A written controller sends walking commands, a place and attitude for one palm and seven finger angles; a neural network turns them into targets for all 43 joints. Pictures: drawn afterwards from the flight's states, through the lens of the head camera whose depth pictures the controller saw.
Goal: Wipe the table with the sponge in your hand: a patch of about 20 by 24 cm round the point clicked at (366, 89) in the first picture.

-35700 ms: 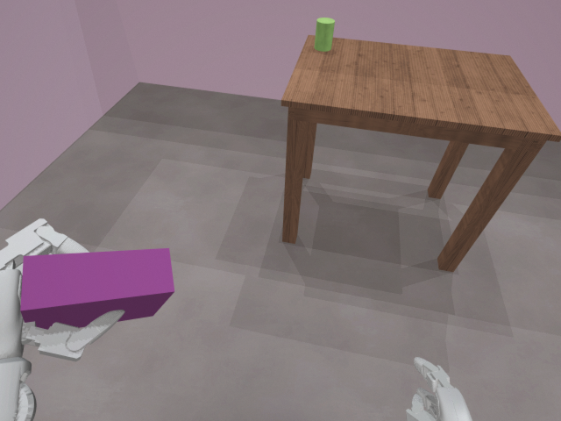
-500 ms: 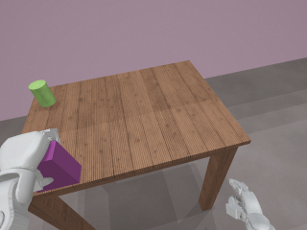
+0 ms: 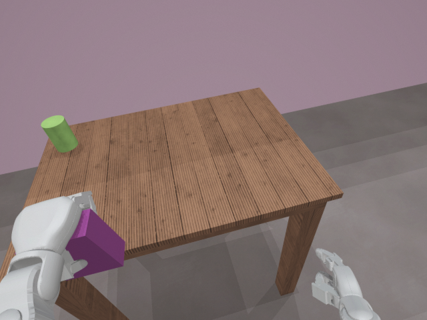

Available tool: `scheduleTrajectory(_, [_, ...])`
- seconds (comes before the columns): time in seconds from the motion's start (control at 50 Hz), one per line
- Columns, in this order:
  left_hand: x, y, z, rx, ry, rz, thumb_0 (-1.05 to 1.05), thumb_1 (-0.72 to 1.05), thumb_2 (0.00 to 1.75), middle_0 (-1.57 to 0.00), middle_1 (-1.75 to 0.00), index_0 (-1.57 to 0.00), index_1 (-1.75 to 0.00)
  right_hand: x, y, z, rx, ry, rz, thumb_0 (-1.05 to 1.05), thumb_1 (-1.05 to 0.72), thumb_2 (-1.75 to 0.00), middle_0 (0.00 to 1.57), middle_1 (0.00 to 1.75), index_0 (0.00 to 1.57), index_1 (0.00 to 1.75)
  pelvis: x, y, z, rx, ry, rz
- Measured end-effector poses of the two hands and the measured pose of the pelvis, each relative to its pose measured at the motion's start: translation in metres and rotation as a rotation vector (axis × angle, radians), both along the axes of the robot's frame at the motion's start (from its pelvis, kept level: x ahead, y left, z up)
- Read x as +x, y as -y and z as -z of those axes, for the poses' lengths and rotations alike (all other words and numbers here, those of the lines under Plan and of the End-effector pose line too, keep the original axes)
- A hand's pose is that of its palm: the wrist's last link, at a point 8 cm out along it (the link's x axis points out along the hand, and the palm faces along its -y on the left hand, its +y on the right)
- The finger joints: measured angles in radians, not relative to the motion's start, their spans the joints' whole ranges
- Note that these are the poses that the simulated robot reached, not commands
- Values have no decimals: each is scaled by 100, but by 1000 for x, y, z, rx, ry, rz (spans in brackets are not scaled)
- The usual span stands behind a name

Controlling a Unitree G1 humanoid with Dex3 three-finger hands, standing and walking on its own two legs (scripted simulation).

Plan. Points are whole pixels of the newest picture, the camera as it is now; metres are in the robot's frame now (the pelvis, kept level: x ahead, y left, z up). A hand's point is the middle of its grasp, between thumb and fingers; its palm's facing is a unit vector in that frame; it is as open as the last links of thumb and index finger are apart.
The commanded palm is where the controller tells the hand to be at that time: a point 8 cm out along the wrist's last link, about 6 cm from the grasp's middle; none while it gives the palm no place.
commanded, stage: bring the sponge back beside the body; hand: left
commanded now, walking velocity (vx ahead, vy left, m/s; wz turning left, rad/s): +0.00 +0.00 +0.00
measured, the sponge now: (84, 252) +0.19 +0.28 +0.06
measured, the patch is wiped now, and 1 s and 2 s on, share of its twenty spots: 1.00 1.00 1.00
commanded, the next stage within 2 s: step back with the hand held close in 0.24 s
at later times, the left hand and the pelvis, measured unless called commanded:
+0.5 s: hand (94, 220) +0.21 +0.24 +0.14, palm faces +0.29 -0.77 -0.57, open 9.1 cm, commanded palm +0.15 +0.28 +0.17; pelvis -0.01 -0.01 +0.00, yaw +1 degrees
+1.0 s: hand (47, 258) +0.13 +0.26 +0.15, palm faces +0.39 -0.84 -0.38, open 9.1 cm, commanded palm +0.09 +0.30 +0.17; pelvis -0.07 +0.02 -0.02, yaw +1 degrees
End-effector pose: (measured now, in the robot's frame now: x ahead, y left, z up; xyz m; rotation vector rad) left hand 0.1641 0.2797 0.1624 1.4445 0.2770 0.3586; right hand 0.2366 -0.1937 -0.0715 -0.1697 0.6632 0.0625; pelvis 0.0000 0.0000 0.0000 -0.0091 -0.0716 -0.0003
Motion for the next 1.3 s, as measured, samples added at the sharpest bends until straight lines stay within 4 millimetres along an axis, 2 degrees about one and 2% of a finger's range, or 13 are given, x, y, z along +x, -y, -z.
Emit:
scheduleTrajectory(0.38, [1,5,-1,1,0,1,-1,-45,109,-83,-140,-85,-145,2,8,-3,-8,20,10,1,-90,-90,20,30,20,30,-1,4,0,2,2,2])
scheduleTrajectory(0.42, [4,3,-1,-380,127,50,-1,-45,109,-83,-140,-85,-145,-1,8,-6,-10,38,13,1,-90,-90,20,30,20,30,-3,4,1,-3,-10,-2])
scheduleTrajectory(0.46, [8,3,-2,-633,257,124,-1,-45,109,-83,-140,-85,-145,-9,8,-9,-20,54,22,1,-90,-90,20,30,20,30,-5,5,3,-4,-34,-8])
scheduleTrajectory(0.52, [8,5,-2,-817,396,208,-1,-45,109,-83,-140,-85,-145,-29,14,-7,-54,30,61,1,-90,-90,20,30,21,30,-7,4,6,-4,-63,-14])
scheduleTrajectory(0.58, [2,7,-3,-891,469,262,-1,-45,109,-83,-141,-84,-145,-56,25,1,-93,-28,116,1,-90,-90,20,30,21,30,-10,-1,9,-7,-80,-16])
scheduleTrajectory(0.72, [-17,-12,2,-892,509,286,-1,-45,109,-83,-141,-84,-145,-118,40,18,-154,-160,223,1,-90,-90,20,30,21,30,-25,-14,15,-12,-97,-14])
scheduleTrajectory(0.82, [-35,-22,2,-875,536,285,-1,-45,109,-83,-141,-84,-146,-142,34,20,-157,-152,226,1,-90,-90,20,30,20,30,-42,-19,17,-11,-96,-7])
scheduleTrajectory(0.9, [-52,-22,-1,-871,574,303,-1,-45,109,-83,-141,-84,-146,-148,24,18,-139,-105,202,1,-90,-90,20,30,20,30,-56,-21,19,-15,-93,-8])
scheduleTrajectory(1.06, [-80,-23,-3,-872,645,316,-1,-45,109,-83,-141,-85,-145,-146,10,12,-124,-21,147,1,-90,-90,20,30,21,30,-77,-21,22,-26,-90,-17])
scheduleTrajectory(1.3, [-102,-29,3,-877,674,307,-1,-45,109,-83,-141,-85,-145,-157,9,6,-156,0,115,1,-90,-90,20,30,21,30,-100,-23,24,-27,-84,-27])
